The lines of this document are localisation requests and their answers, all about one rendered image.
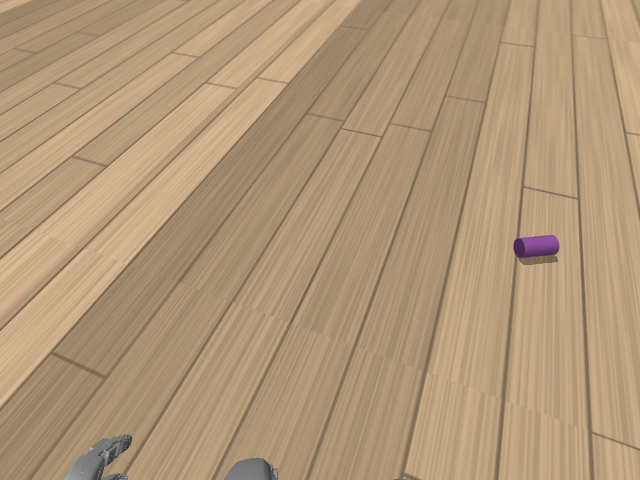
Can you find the left robot hand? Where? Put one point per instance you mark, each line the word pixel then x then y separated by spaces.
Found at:
pixel 91 465

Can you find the can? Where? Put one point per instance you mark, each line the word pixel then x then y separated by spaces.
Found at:
pixel 536 246

